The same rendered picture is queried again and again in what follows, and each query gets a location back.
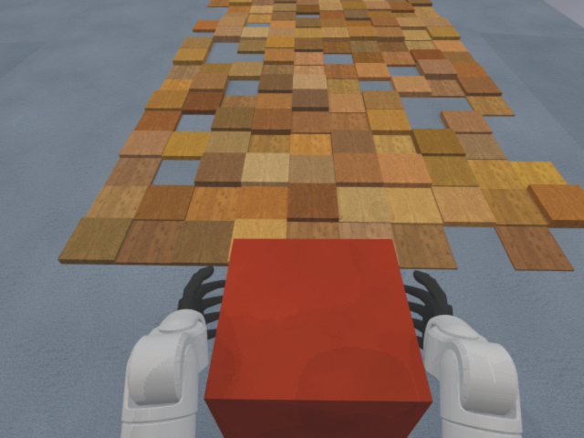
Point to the carton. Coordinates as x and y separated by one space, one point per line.
315 339

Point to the robot left forearm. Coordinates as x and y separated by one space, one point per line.
161 383

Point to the robot left hand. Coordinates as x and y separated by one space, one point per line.
195 291

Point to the robot right hand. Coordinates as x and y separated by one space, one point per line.
435 302

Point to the robot right forearm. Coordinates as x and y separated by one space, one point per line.
479 393

